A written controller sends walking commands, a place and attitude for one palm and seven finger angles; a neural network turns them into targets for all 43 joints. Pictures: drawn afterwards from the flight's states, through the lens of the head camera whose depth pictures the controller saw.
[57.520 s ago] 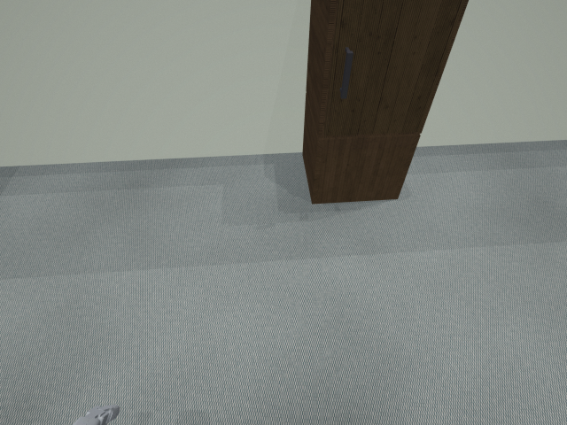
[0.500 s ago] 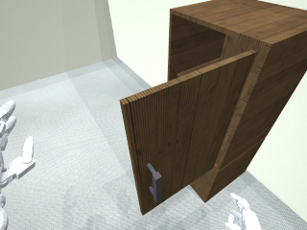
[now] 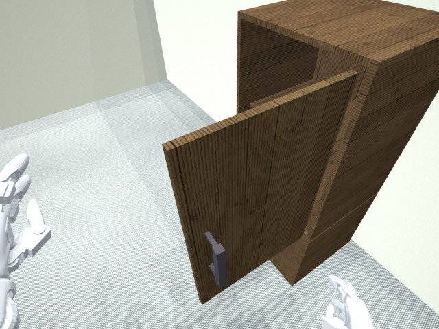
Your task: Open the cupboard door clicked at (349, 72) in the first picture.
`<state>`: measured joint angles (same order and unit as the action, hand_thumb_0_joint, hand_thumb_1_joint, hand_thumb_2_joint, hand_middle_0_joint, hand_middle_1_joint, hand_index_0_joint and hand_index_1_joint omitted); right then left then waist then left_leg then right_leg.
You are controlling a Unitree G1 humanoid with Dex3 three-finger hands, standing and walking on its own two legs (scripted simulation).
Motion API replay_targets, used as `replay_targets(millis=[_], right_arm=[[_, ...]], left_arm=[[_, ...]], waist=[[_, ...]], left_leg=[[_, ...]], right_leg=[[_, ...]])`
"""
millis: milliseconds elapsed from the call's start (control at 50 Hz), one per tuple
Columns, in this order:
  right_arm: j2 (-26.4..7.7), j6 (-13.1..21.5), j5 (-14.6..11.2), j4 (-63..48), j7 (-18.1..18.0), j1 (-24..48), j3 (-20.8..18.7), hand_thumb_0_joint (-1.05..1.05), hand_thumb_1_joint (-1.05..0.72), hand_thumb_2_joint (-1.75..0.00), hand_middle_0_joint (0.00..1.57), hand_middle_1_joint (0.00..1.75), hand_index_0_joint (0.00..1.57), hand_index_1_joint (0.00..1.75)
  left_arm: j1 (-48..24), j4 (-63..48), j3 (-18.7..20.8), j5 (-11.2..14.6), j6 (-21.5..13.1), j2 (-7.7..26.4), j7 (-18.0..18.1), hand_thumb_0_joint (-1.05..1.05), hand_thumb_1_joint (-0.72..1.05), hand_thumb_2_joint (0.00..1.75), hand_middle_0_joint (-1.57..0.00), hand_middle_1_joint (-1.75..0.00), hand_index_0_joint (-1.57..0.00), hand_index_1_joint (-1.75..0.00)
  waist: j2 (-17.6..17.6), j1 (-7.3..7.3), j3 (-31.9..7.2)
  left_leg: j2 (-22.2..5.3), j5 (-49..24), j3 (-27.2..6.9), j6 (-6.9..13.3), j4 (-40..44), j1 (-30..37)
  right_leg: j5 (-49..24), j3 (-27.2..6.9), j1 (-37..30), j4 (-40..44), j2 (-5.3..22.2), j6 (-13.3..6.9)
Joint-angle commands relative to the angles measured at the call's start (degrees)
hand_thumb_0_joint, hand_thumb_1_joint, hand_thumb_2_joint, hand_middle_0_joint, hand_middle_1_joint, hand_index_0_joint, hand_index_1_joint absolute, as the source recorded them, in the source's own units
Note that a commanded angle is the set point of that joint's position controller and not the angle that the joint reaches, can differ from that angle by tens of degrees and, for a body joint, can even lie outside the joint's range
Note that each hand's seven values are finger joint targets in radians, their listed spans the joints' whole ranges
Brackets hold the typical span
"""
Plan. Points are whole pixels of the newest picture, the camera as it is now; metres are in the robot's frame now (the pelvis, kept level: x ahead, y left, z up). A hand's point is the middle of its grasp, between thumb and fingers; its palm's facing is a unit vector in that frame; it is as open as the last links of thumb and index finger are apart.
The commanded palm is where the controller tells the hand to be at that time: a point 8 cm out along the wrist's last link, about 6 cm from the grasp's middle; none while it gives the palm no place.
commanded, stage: step back with the hand held close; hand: left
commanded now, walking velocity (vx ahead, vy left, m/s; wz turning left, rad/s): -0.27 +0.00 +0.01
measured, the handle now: (215, 260) +0.29 +0.05 -0.07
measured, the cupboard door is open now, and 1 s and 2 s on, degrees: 89 89 89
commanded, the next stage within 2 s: stop stepping back and stand still in 1.24 s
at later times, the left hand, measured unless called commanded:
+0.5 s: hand (7, 269) +0.14 +0.29 +0.16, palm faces +0.41 -0.76 -0.50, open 7.4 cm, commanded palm +0.08 +0.32 +0.18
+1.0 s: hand out of the picture +0.00 +0.32 +0.15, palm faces +0.55 -0.71 -0.44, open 7.4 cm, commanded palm -0.05 +0.34 +0.18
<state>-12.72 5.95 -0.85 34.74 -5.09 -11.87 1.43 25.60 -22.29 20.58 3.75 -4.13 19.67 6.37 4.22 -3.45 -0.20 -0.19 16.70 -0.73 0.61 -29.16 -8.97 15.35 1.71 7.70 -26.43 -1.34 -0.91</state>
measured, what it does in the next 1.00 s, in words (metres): walks backwards: right foot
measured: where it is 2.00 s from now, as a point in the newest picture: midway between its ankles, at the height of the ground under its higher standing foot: outside the picture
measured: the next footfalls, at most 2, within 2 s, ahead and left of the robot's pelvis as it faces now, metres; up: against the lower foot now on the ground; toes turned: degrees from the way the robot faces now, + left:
right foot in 0.82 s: -0.04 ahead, -0.10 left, +0.00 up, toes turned +12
left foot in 1.04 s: -0.12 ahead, +0.13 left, +0.00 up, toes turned +8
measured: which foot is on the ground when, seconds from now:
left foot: down 0.00-0.88, up 0.90-1.00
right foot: down 0.00-0.68, up 0.70-0.80, down 0.82-1.00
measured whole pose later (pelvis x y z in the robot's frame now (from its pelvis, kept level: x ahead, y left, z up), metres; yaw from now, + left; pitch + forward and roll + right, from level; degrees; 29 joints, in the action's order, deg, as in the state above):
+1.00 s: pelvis -0.16 +0.03 -0.01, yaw +6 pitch -1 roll +0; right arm -11.6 3.4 0.3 36.8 -3.0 -11.2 -0.9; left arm 31.0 -29.2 24.0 0.4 -11.5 21.7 9.1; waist -2.4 -2.3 1.0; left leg 1.6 22.7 2.2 -0.7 -48.9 -26.3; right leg 11.4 -6.2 20.4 -32.2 -1.1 1.7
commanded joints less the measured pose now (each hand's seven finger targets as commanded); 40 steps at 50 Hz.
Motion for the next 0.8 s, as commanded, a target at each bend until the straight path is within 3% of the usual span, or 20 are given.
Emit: replay_targets(millis=[0,40,60,120,160,180,260,320,420,460,480,520,560,600,660,680,720,760,780], right_arm=[[-7.02,0.92,0.55,-8.63,-0.14,6.99,-2.99,0.00,-0.90,-0.90,0.20,0.30,0.20,0.30],[-7.35,-0.17,0.57,-9.41,0.15,7.06,-3.24,0.00,-0.90,-0.90,0.20,0.30,0.20,0.30],[-7.62,-0.42,0.71,-9.76,0.01,7.68,-3.38,0.00,-0.90,-0.90,0.20,0.30,0.20,0.30],[-7.37,-1.79,0.46,-11.45,0.02,7.62,-3.78,0.00,-0.90,-0.90,0.20,0.30,0.20,0.30],[-7.26,-2.56,0.43,-11.88,-0.23,8.08,-3.99,0.00,-0.90,-0.90,0.20,0.30,0.20,0.30],[-6.90,-2.85,0.26,-12.48,-0.20,7.78,-3.99,0.00,-0.90,-0.90,0.20,0.30,0.20,0.30],[-7.24,-3.34,0.24,-12.76,-0.46,7.60,-4.56,0.00,-0.90,-0.90,0.20,0.30,0.20,0.30],[-7.51,-3.05,0.14,-12.91,-0.35,7.07,-4.59,0.00,-0.90,-0.90,0.20,0.30,0.20,0.30],[-8.25,-1.76,-0.09,-12.54,-0.30,6.23,-4.58,0.00,-0.90,-0.90,0.20,0.30,0.20,0.30],[-8.49,-1.09,0.10,-12.32,-0.55,6.06,-4.71,0.00,-0.90,-0.90,0.20,0.30,0.20,0.30],[-8.20,-0.76,0.04,-12.54,-0.52,5.81,-4.52,0.00,-0.90,-0.90,0.20,0.30,0.20,0.30],[-8.48,-0.26,0.27,-12.47,-0.51,5.35,-4.49,0.00,-0.90,-0.90,0.20,0.30,0.20,0.30],[-8.80,0.25,0.79,-12.13,-0.79,5.48,-4.50,0.00,-0.90,-0.90,0.20,0.30,0.20,0.30],[-8.17,0.69,0.70,-12.12,-0.75,4.83,-4.07,0.00,-0.90,-0.90,0.20,0.30,0.20,0.30],[-8.00,1.60,0.62,-12.05,-0.76,5.30,-4.28,0.00,-0.90,-0.90,0.20,0.30,0.20,0.30],[-7.18,1.86,0.70,-12.33,-0.61,5.17,-4.13,0.00,-0.90,-0.90,0.20,0.30,0.20,0.30],[-7.22,2.56,0.81,-12.16,-0.14,5.09,-4.61,0.00,-0.90,-0.90,0.20,0.30,0.20,0.30],[-8.09,3.05,0.92,-12.02,0.30,5.61,-5.41,0.00,-0.90,-0.90,0.20,0.30,0.20,0.30],[-6.78,2.95,0.68,-11.56,0.66,4.44,-5.06,0.00,-0.90,-0.90,0.20,0.30,0.20,0.30]], left_arm=[[-3.62,-7.97,7.13,-0.78,-6.35,11.70,0.93,0.00,0.90,0.90,-0.20,-0.30,-0.20,-0.30],[-1.16,-10.11,6.05,-0.91,-6.69,10.81,0.90,0.00,0.90,0.90,-0.20,-0.30,-0.20,-0.30],[-0.71,-12.91,6.98,-1.05,-7.16,12.02,1.17,0.00,0.90,0.90,-0.20,-0.30,-0.20,-0.30],[3.01,-16.95,9.30,-0.96,-7.29,13.83,1.95,0.00,0.90,0.90,-0.20,-0.30,-0.20,-0.30],[4.17,-18.89,11.68,-0.95,-7.37,16.05,2.48,0.00,0.90,0.90,-0.20,-0.30,-0.20,-0.30],[5.07,-19.42,11.56,-0.83,-7.34,15.52,2.55,0.00,0.90,0.90,-0.20,-0.30,-0.20,-0.30],[7.28,-18.90,13.19,-0.89,-7.83,16.06,3.05,0.00,0.90,0.90,-0.20,-0.30,-0.20,-0.30],[7.71,-17.40,11.78,-0.99,-7.87,14.01,3.00,0.00,0.90,0.90,-0.20,-0.30,-0.20,-0.30],[5.27,-14.84,10.15,-1.91,-8.13,12.28,3.05,0.00,0.90,0.90,-0.20,-0.30,-0.20,-0.30],[3.09,-15.49,10.96,-2.72,-8.80,13.46,3.30,0.00,0.90,0.90,-0.20,-0.30,-0.20,-0.30],[2.35,-15.55,10.08,-2.93,-8.95,12.76,3.24,0.00,0.90,0.90,-0.20,-0.30,-0.20,-0.30],[-0.45,-17.45,9.87,-3.41,-9.52,13.27,3.47,0.00,0.90,0.90,-0.20,-0.30,-0.20,-0.30],[-3.11,-19.71,11.15,-3.93,-10.22,15.22,3.91,0.00,0.90,0.90,-0.20,-0.30,-0.20,-0.30],[-2.92,-20.02,10.50,-3.77,-10.53,14.03,4.17,0.00,0.90,0.90,-0.20,-0.30,-0.20,-0.30],[-0.06,-21.78,13.73,-3.79,-11.52,15.92,4.63,0.00,0.90,0.90,-0.20,-0.30,-0.20,-0.30],[1.33,-22.00,13.50,-3.52,-11.70,14.99,4.45,0.00,0.90,0.90,-0.20,-0.30,-0.20,-0.30],[3.84,-22.17,15.36,-3.35,-12.31,15.58,4.15,0.00,0.90,0.90,-0.20,-0.30,-0.20,-0.30],[6.64,-18.16,17.03,-3.82,-12.75,15.52,3.61,0.00,0.90,0.90,-0.20,-0.30,-0.20,-0.30],[8.36,-16.80,15.30,-2.81,-12.74,13.64,3.44,0.00,0.90,0.90,-0.20,-0.30,-0.20,-0.30]], waist=[[-6.94,3.11,-0.17],[-4.27,3.30,-2.56],[-1.35,2.90,-4.45],[-0.68,2.62,-9.54],[-0.14,2.35,-11.23],[-1.06,2.48,-11.58],[1.63,2.52,-10.59],[1.92,2.87,-8.13],[0.09,3.49,-3.13],[-1.25,3.58,-1.48],[-3.34,3.76,-0.97],[-3.56,4.13,0.23],[-1.38,4.23,1.01],[-0.05,4.24,-0.08],[7.70,3.28,-4.51],[8.65,3.06,-5.70],[8.60,2.92,-7.42],[8.62,2.82,-4.77],[5.03,3.23,-3.10]], left_leg=[[-0.67,-7.77,-0.12,1.76,1.42,-0.48],[-1.30,-12.32,-0.25,1.31,2.71,-0.52],[-1.85,-15.39,-0.43,1.23,4.00,-0.45],[-3.09,-25.38,-0.79,1.09,4.60,-0.53],[-3.51,-28.14,-1.22,1.06,4.31,-2.19],[-3.67,-28.25,-1.42,0.97,4.43,-3.00],[-4.31,-22.59,-2.06,1.50,5.82,-8.39],[-5.34,-14.86,-2.57,2.15,7.61,-13.98],[-6.02,8.15,-4.15,3.71,10.27,-27.37],[-5.40,16.63,-4.97,4.28,10.02,-31.69],[-4.87,18.66,-4.73,4.22,8.77,-31.42],[-3.56,21.00,-4.37,3.81,6.56,-30.14],[-3.58,22.92,-5.10,3.88,6.76,-29.74],[-4.17,23.02,-6.62,3.77,8.88,-30.14],[-8.10,24.39,-10.97,5.11,15.09,-34.40],[-9.40,22.78,-11.71,5.58,15.63,-34.78],[-11.64,21.87,-11.54,6.68,14.85,-35.76],[-13.83,28.26,-10.77,7.80,14.86,-41.86],[-12.05,21.90,-8.81,6.10,11.53,-37.27]], right_leg=[[-13.08,-8.30,5.81,10.19,6.32,-0.15],[-17.47,-6.58,3.40,7.76,5.86,0.02],[-19.76,-5.06,1.32,5.89,5.61,0.25],[-26.71,-3.62,-3.11,1.47,3.84,0.84],[-29.51,-3.09,-5.37,-0.54,3.74,0.89],[-29.60,-3.12,-5.98,-1.22,3.27,0.96],[-26.55,-3.19,-6.99,-2.96,2.40,1.34],[-22.17,-3.30,-7.41,-4.57,1.11,1.91],[-13.42,-4.76,-9.00,-6.36,0.91,2.17],[-8.62,-6.05,-9.04,-5.05,1.38,2.12],[-4.90,-7.17,-7.05,-3.58,1.86,1.93],[3.85,-8.74,-1.92,-0.11,2.51,1.45],[9.88,-8.77,0.83,1.29,2.27,1.30],[8.96,-6.83,0.17,-1.79,1.43,1.46],[-2.70,-2.76,-8.90,-13.71,-2.33,2.25],[-5.30,-2.17,-10.64,-16.93,-2.90,2.33],[-5.11,-3.15,-12.47,-19.79,-3.58,2.34],[0.06,-4.60,-14.59,-21.04,-4.72,2.22],[-2.06,-5.60,-9.28,-14.74,-3.01,0.48]])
